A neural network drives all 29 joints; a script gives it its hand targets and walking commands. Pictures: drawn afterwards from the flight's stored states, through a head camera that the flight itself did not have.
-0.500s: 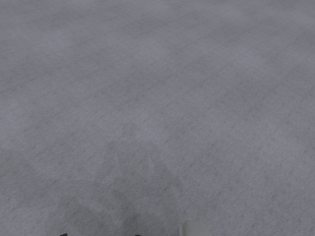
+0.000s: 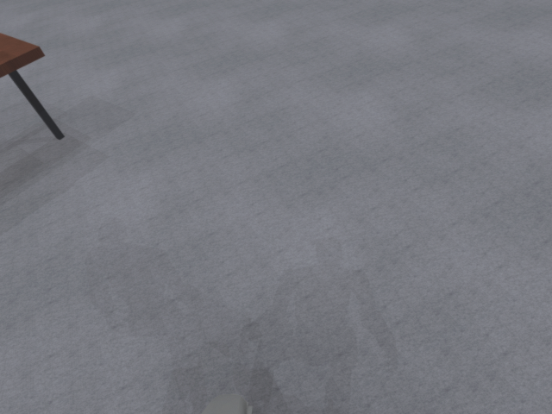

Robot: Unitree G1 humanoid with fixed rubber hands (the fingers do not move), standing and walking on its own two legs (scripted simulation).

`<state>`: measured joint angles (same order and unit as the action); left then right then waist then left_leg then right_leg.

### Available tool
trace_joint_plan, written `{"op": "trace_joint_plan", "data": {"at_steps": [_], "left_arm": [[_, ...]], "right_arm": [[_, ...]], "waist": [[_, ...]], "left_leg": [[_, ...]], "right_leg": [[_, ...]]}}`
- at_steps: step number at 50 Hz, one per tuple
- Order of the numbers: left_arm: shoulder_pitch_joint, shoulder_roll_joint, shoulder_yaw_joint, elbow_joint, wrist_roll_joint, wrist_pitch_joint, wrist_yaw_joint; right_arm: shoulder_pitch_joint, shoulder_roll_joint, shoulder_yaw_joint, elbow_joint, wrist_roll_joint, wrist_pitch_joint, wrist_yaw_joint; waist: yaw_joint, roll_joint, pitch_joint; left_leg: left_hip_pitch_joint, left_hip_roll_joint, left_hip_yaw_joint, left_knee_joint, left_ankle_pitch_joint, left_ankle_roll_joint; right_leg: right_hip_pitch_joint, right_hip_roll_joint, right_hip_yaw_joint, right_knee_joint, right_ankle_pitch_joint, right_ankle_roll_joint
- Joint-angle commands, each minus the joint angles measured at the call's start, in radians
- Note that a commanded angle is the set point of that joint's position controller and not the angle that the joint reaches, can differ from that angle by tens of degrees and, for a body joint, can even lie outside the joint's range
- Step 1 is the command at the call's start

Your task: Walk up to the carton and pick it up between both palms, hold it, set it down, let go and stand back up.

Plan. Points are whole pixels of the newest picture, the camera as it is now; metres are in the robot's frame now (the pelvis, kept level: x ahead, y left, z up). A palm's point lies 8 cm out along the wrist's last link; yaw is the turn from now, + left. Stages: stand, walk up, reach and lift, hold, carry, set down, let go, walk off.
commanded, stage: walk up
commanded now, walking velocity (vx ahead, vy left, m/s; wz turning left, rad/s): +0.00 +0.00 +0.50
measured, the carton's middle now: out of the picture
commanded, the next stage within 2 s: none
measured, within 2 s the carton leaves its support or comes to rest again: neither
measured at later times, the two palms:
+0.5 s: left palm out of the picture -0.09 +0.33 -0.16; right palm out of the picture +0.14 -0.13 -0.11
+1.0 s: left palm out of the picture +0.15 +0.41 -0.12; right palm out of the picture +0.07 -0.11 -0.12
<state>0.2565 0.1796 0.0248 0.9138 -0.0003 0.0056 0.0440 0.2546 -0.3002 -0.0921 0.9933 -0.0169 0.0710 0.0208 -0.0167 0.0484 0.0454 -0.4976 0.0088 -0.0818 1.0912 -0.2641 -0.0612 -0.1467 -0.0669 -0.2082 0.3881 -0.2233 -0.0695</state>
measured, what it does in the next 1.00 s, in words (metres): steps to the left, turning left: left foot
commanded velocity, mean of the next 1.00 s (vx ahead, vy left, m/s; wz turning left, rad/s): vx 0.27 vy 0.05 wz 0.50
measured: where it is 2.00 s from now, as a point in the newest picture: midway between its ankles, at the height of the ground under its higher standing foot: (190, 348)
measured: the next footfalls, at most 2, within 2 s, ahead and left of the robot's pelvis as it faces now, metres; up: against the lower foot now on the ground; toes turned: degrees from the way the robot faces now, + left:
left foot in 0.36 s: +0.01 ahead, +0.15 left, +0.00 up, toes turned +19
right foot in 1.18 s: +0.39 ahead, +0.12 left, +0.00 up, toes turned +27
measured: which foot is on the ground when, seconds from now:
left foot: up 0.00-0.34, down 0.36-1.00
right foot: down 0.00-0.38, up 0.40-1.00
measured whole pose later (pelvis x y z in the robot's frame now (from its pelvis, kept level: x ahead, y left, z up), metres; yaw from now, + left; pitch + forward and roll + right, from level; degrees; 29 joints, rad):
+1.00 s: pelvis +0.09 +0.13 +0.00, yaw +28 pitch +3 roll -2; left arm 0.02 0.21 0.06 0.93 0.04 0.00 -0.02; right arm 0.57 -0.12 -0.05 1.05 -0.02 -0.07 0.01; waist -0.13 -0.01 -0.04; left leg 0.00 -0.09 -0.16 0.20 -0.24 0.11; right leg -0.62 -0.08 -0.04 0.82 -0.19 0.07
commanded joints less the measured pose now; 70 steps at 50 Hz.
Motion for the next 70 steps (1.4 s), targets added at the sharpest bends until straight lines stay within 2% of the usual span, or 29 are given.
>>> {"op": "trace_joint_plan", "data": {"at_steps": [1,4,7,11,14,17,18,19,20,22,23,25,26,32,37,46,52,53,55,57,58,59,60,61,62,64,65,67,70], "left_arm": [[0.081,0.145,0.026,-0.037,0.005,-0.017,0.006],[0.126,0.171,0.037,-0.032,0.012,-0.025,0.006],[0.113,0.185,0.049,-0.056,0.021,-0.024,0.002],[0.127,0.215,0.065,-0.036,0.029,-0.018,-0.003],[0.114,0.235,0.072,-0.026,0.038,-0.009,-0.011],[0.057,0.242,0.079,-0.02,0.036,0.007,-0.019],[0.084,0.226,0.073,-0.011,0.037,0.011,-0.024],[0.067,0.175,0.062,-0.041,0.032,0.018,-0.03],[0.054,0.144,0.05,-0.059,0.034,0.033,-0.029],[-0.005,0.154,0.063,-0.091,0.024,0.058,-0.037],[-0.01,0.172,0.075,-0.079,0.02,0.061,-0.045],[0.076,0.149,0.075,-0.028,0.026,0.049,-0.055],[0.077,0.167,0.087,-0.006,0.047,0.048,-0.06],[-0.071,0.139,0.092,-0.051,0.056,-0.002,-0.068],[-0.185,0.14,0.08,-0.06,0.042,-0.012,-0.066],[-0.339,0.114,0.056,-0.074,0.046,-0.033,-0.061],[-0.446,0.084,0.05,-0.133,0.04,-0.041,-0.061],[-0.394,0.088,0.061,-0.148,0.021,-0.042,-0.041],[-0.308,0.103,0.068,-0.136,0.019,-0.049,-0.024],[-0.119,0.125,0.086,-0.099,0.018,-0.06,-0.012],[0.138,0.208,0.122,-0.024,0.017,-0.051,0.024],[0.323,0.313,0.153,0.034,0.022,-0.048,0.041],[0.323,0.409,0.164,0.045,0.024,-0.038,0.042],[0.277,0.372,0.158,0.062,0.018,-0.026,0.039],[0.155,0.346,0.146,0.042,0.019,-0.021,0.029],[0.089,0.161,0.095,0.04,0.01,-0.043,0.01],[0.05,0.098,0.073,0.03,0.008,-0.052,0.002],[0.012,0.09,0.062,0.035,0.003,-0.062,-0.015],[0.129,0.12,0.07,0.081,0.015,-0.071,-0.025]], "right_arm": [[-0.014,-0.036,0.0,-0.052,0.005,-0.002,0.005],[-0.045,-0.028,0.005,-0.061,0.007,0.0,0.003],[-0.106,0.025,0.043,-0.093,-0.014,0.006,0.012],[-0.132,0.03,0.055,-0.12,-0.013,0.002,0.013],[-0.142,0.023,0.047,-0.142,-0.009,-0.005,0.009],[-0.041,-0.019,0.024,-0.127,-0.005,-0.027,0.004],[0.001,-0.05,0.012,-0.112,-0.003,-0.039,0.0],[0.036,-0.12,-0.003,-0.107,-0.015,-0.05,-0.006],[0.003,-0.179,-0.009,-0.112,-0.012,-0.053,-0.019],[-0.034,-0.129,-0.008,-0.11,0.035,-0.043,-0.025],[-0.068,-0.101,0.004,-0.126,0.036,-0.043,-0.032],[-0.141,-0.109,0.019,-0.151,0.027,-0.063,-0.045],[-0.163,-0.086,0.0,-0.142,0.019,-0.055,-0.001],[0.088,-0.085,-0.011,-0.08,0.013,-0.09,0.013],[0.161,-0.048,-0.003,-0.063,0.017,-0.121,-0.003],[0.312,-0.008,0.004,-0.003,-0.005,-0.159,-0.023],[0.409,0.004,0.013,0.034,-0.007,-0.162,-0.03],[0.332,0.005,0.013,0.015,-0.007,-0.141,-0.017],[0.308,-0.008,0.014,0.01,-0.027,-0.141,-0.015],[0.311,-0.002,0.019,0.027,-0.011,-0.153,-0.021],[0.295,-0.03,0.013,-0.002,-0.018,-0.142,-0.008],[0.324,0.021,0.026,-0.031,-0.026,-0.139,-0.004],[0.391,0.01,0.023,-0.056,-0.027,-0.132,-0.013],[0.307,-0.052,0.0,-0.075,-0.036,-0.118,-0.011],[0.301,-0.049,-0.01,-0.086,-0.025,-0.115,-0.003],[0.2,-0.012,-0.004,-0.07,-0.038,-0.114,0.021],[0.201,0.036,0.009,-0.045,-0.032,-0.101,0.027],[0.225,0.114,0.046,-0.043,-0.024,-0.079,0.038],[0.076,0.08,0.067,-0.101,-0.014,-0.061,0.061]], "waist": [[0.015,-0.249,0.014],[0.025,-0.225,-0.021],[0.055,-0.16,-0.004],[0.064,-0.189,-0.029],[0.052,-0.177,-0.045],[-0.02,-0.133,-0.067],[-0.032,-0.006,-0.08],[-0.046,0.275,-0.055],[-0.026,0.329,-0.011],[-0.044,0.251,0.068],[-0.015,0.127,0.097],[0.048,0.039,0.014],[0.051,0.156,-0.093],[-0.037,0.021,-0.096],[-0.056,0.049,-0.014],[-0.07,0.022,0.046],[-0.094,0.037,0.066],[-0.053,0.116,0.049],[-0.01,0.188,0.01],[0.081,0.176,-0.092],[0.143,0.159,-0.195],[0.173,-0.094,-0.336],[0.106,-0.277,-0.382],[0.09,-0.176,-0.262],[0.048,-0.378,-0.227],[0.03,-0.295,-0.013],[0.0,-0.181,0.058],[-0.05,-0.232,0.093],[-0.013,-0.253,0.052]], "left_leg": [[-0.125,0.024,0.052,0.008,0.024,-0.016],[-0.116,0.047,0.065,-0.025,0.005,-0.016],[-0.07,0.055,0.104,-0.106,-0.06,-0.015],[-0.005,0.071,0.152,-0.286,-0.127,0.001],[0.109,0.072,0.154,-0.384,-0.188,0.029],[0.332,0.071,0.151,-0.591,-0.045,0.074],[0.442,0.102,0.096,-0.672,0.023,0.082],[0.477,0.289,-0.202,-0.841,0.033,0.131],[0.415,0.419,-0.411,-0.862,0.138,0.215],[0.217,0.367,-0.364,-0.899,-0.024,0.275],[0.24,0.307,-0.264,-0.899,0.021,0.238],[0.359,0.249,-0.125,-0.84,0.277,0.171],[0.328,0.122,-0.03,-0.914,-0.307,0.136],[0.523,0.173,-0.198,-0.974,-0.245,0.144],[0.515,0.206,-0.313,-0.994,-0.275,0.156],[0.545,0.204,-0.37,-0.955,0.03,0.22],[0.632,0.179,-0.321,-0.879,0.425,0.187],[0.563,0.074,-0.184,-0.814,0.571,0.206],[0.445,0.049,-0.163,-0.743,0.746,0.19],[0.28,0.039,-0.182,-0.536,0.814,0.15],[0.135,-0.043,-0.14,-0.311,0.558,0.11],[0.0,-0.101,-0.123,-0.079,0.006,0.087],[-0.057,-0.097,-0.101,0.088,-0.295,0.07],[0.006,-0.049,-0.135,0.136,-0.229,0.07],[-0.027,-0.04,-0.097,0.201,-0.17,0.075],[-0.016,0.013,-0.075,0.189,-0.021,0.081],[0.013,0.029,-0.067,0.148,0.033,0.077],[-0.01,0.014,-0.032,0.144,0.102,0.074],[-0.047,0.006,0.001,0.132,0.178,0.049]], "right_leg": [[0.111,-0.215,0.144,-0.117,0.34,0.075],[0.158,-0.258,0.146,-0.09,0.409,0.024],[0.1,-0.283,0.152,-0.105,0.235,-0.047],[0.145,-0.316,0.115,-0.07,0.238,-0.091],[0.097,-0.355,0.115,-0.038,0.25,-0.091],[-0.076,-0.328,0.042,0.073,0.062,-0.033],[-0.177,-0.272,-0.021,0.191,-0.028,0.005],[-0.347,-0.144,-0.062,0.43,-0.339,0.06],[-0.441,-0.071,0.028,0.582,-0.425,0.105],[-0.413,-0.081,0.107,0.686,-0.355,0.132],[-0.43,-0.077,0.123,0.703,-0.278,0.137],[-0.458,-0.06,0.15,0.694,-0.125,0.134],[-0.376,-0.074,0.111,0.692,-0.081,0.125],[-0.577,-0.07,0.165,0.661,0.031,0.132],[-0.638,-0.083,0.204,0.54,0.022,0.139],[-0.674,-0.033,0.19,0.429,0.017,0.137],[-0.679,0.012,0.157,0.412,0.073,0.128],[-0.536,0.029,0.114,0.331,-0.002,0.113],[-0.275,0.068,0.084,0.255,-0.008,0.088],[0.127,0.046,0.104,0.169,0.164,0.073],[0.428,-0.081,0.224,0.121,0.203,0.081],[0.6,-0.381,0.568,0.05,0.108,0.054],[0.581,-0.598,0.902,-0.028,0.215,0.024],[0.41,-0.509,0.823,-0.043,0.221,0.038],[0.336,-0.481,0.815,-0.099,0.164,-0.004],[0.05,-0.337,0.558,-0.162,0.181,0.053],[-0.042,-0.286,0.389,-0.146,0.172,0.113],[-0.073,-0.21,0.213,-0.118,0.261,0.158],[-0.063,-0.208,0.168,-0.095,0.451,0.118]]}}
